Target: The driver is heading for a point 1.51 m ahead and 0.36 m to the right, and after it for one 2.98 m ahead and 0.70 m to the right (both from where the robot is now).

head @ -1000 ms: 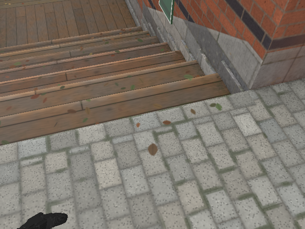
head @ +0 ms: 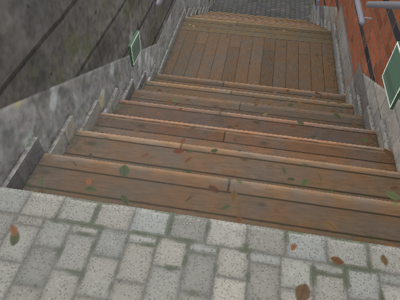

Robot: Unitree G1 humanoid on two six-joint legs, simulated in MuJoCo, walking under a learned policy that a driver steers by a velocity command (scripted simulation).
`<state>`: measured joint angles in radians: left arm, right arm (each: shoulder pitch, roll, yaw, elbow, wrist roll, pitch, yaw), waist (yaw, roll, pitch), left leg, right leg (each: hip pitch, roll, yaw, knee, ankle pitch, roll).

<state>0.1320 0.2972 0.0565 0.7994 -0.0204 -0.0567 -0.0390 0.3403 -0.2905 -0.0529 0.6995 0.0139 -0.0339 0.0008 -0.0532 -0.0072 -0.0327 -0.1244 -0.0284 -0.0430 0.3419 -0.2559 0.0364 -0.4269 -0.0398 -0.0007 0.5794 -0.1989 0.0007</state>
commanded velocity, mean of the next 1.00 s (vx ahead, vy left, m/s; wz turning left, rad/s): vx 0.48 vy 0.00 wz -0.13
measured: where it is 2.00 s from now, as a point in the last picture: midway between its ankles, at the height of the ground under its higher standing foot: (251, 190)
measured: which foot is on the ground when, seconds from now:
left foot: down 0.00-0.08, up 0.10-0.54, down 0.56-1.00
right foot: up 0.00-0.06, down 0.08-0.58, up 0.60-1.00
